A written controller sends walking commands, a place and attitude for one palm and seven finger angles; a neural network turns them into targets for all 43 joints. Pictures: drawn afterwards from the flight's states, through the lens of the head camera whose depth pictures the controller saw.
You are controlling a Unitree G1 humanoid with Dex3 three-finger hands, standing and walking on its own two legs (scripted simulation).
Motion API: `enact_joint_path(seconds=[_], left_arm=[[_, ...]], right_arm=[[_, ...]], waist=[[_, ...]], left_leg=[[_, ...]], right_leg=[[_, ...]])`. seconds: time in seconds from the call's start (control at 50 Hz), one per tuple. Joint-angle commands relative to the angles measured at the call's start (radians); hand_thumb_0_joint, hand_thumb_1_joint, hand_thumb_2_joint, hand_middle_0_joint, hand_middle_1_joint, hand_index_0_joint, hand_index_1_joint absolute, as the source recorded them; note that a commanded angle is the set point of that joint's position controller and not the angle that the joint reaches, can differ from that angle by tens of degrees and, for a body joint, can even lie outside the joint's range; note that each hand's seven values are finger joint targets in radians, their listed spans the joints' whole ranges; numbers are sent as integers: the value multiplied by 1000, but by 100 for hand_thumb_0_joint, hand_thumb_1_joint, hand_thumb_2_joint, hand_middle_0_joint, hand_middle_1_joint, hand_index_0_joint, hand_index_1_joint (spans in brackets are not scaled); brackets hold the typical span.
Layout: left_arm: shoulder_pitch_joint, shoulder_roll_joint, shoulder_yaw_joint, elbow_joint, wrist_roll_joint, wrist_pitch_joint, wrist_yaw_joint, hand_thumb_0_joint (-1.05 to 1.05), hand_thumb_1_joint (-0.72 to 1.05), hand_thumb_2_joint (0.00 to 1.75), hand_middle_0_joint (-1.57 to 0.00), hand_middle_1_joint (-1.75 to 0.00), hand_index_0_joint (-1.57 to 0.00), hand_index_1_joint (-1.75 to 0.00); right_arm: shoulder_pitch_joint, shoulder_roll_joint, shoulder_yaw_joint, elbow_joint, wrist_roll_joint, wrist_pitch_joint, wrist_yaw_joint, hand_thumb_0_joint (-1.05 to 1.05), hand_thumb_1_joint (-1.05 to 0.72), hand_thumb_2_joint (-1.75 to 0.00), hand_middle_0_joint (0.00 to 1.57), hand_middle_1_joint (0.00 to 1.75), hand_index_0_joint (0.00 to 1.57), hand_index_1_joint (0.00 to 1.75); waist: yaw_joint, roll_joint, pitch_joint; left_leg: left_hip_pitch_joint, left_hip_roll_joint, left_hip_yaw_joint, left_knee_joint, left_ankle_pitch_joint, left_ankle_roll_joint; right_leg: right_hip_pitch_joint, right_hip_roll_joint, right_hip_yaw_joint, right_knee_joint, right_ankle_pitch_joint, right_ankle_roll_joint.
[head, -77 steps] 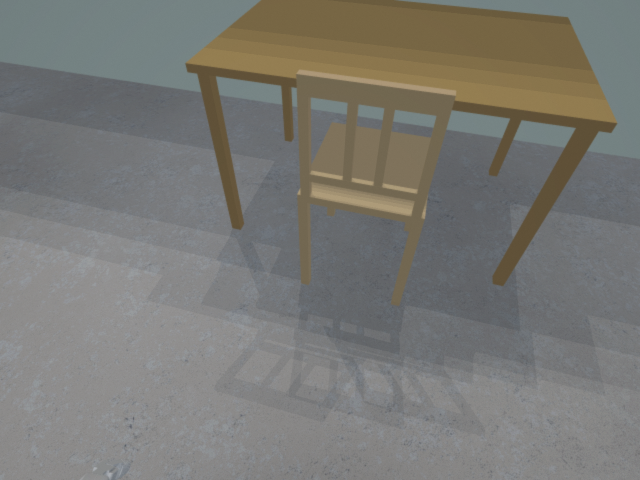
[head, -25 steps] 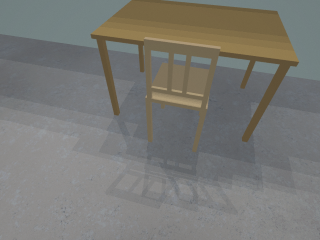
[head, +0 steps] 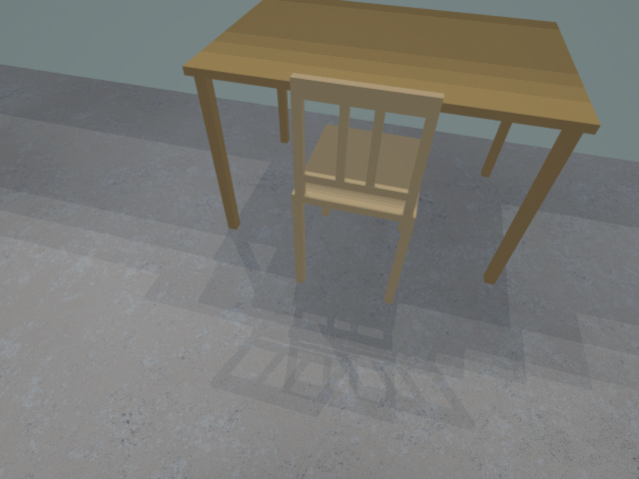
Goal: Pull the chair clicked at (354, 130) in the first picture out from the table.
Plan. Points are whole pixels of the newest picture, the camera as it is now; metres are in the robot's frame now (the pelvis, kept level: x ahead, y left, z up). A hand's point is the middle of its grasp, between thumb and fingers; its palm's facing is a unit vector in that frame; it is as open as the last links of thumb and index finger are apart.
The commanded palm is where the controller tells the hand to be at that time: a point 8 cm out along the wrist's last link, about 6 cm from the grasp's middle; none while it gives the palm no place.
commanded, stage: turn to face it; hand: left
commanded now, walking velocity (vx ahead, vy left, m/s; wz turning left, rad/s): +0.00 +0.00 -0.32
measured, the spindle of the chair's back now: (342, 144) +0.94 -0.01 -0.11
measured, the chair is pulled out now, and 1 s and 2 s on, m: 0.00 0.00 0.00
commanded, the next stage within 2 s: take the last steps up to it in 0.50 s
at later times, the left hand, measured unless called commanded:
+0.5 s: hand out of the picture +0.06 +0.20 -0.18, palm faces -0.13 -0.96 -0.25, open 7.4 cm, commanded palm none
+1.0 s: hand out of the picture +0.10 +0.15 -0.18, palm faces -0.18 -0.96 -0.24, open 7.4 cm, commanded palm none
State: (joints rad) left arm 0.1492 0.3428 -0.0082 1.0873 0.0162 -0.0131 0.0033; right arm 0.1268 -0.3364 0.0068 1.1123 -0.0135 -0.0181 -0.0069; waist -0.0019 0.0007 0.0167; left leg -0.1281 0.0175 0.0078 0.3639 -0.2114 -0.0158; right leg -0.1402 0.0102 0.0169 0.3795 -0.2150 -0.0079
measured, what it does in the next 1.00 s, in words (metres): steps on the spot: right foot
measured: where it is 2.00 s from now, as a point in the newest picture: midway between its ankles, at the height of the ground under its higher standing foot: (356, 446)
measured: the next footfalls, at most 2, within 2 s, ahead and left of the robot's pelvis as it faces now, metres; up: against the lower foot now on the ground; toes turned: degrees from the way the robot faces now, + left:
right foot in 0.94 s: +0.05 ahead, -0.14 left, +0.00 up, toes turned -19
left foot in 1.32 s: +0.29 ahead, +0.06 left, +0.00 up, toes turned -4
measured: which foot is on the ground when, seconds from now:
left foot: down 0.00-0.94, up 0.96-1.00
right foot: down 0.00-0.70, up 0.72-0.92, down 0.94-1.00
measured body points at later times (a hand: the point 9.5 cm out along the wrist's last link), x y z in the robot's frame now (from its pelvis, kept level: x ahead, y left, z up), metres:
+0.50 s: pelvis -0.02 +0.00 -0.01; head +0.00 +0.00 +0.44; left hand +0.06 +0.25 -0.16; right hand +0.01 -0.26 -0.16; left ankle -0.01 +0.13 -0.75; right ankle -0.01 -0.11 -0.75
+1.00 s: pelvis +0.03 -0.03 -0.02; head +0.03 -0.04 +0.43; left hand +0.11 +0.20 -0.16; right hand -0.07 -0.25 -0.18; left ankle -0.01 +0.11 -0.72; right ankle +0.02 -0.13 -0.75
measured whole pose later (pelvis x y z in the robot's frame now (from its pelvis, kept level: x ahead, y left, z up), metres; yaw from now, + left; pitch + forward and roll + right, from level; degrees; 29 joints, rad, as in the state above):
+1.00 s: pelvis +0.03 -0.03 -0.02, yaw -12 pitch -1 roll -1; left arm 0.30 0.18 0.05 1.01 0.03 -0.04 0.00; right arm 0.39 -0.20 -0.05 1.11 -0.03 0.00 0.00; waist -0.01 0.04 0.01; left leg -0.27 0.13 0.12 0.87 -0.51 -0.01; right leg -0.28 -0.02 -0.12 0.62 -0.31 -0.04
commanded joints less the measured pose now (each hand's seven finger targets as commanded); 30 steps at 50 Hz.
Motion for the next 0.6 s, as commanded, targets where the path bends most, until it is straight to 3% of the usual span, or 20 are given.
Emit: enact_joint_path(seconds=[0.0,0.08,0.22,0.38,0.58], left_arm=[[-41,205,46,-61,-6,-18,10,0,90,90,-20,-30,-20,-30],[-47,210,53,-72,-4,-10,8,0,90,90,-20,-30,-20,-30],[18,115,43,-85,-3,21,11,0,90,90,-20,-30,-20,-30],[63,79,51,-129,2,33,12,0,90,90,-20,-30,-20,-30],[79,54,70,-170,5,36,19,0,90,90,-20,-30,-20,-30]], right_arm=[[-47,-206,-41,-58,5,-20,-11,0,-90,-90,20,30,20,30],[-36,-211,-48,-63,4,-19,-15,0,-90,-90,20,30,20,30],[24,-107,-39,-84,3,1,-20,0,-90,-90,20,30,20,30],[63,-74,-58,-120,3,12,-23,0,-90,-90,20,30,20,30],[146,8,-72,-128,4,21,-22,0,-90,-90,20,30,20,30]], waist=[[1,-3,-45],[-1,-3,-33],[-4,-3,-44],[-3,11,-20],[-22,-75,-19]], left_leg=[[29,110,-86,-55,161,38],[31,117,-65,-37,155,38],[17,124,-19,20,127,24],[-25,139,-3,62,41,31],[-58,81,42,179,-140,19]], right_leg=[[-9,-124,110,-64,184,-25],[-31,-115,127,-43,212,-31],[-79,-100,152,27,242,-22],[-156,-72,175,94,194,-24],[-256,-109,305,28,18,-71]])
